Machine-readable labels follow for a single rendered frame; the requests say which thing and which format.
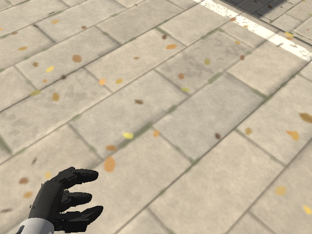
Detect robot left forearm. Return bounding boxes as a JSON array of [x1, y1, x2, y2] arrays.
[[16, 217, 55, 234]]

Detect left robot hand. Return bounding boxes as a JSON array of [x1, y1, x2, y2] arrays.
[[28, 167, 103, 233]]

